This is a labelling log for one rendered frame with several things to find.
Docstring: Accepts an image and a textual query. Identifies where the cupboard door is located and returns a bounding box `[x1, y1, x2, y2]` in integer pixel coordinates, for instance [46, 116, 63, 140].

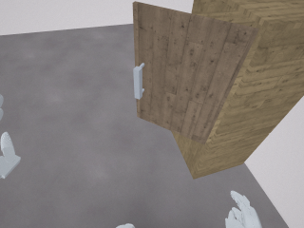
[132, 1, 259, 144]

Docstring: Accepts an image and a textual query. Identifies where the left robot hand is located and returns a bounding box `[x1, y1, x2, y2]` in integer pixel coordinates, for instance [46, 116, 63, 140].
[0, 94, 21, 179]

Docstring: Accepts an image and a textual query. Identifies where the handle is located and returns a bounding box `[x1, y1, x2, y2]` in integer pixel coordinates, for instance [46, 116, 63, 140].
[133, 63, 145, 99]

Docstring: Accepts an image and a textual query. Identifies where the right robot hand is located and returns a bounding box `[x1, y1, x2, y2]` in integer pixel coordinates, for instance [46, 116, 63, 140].
[225, 190, 262, 228]

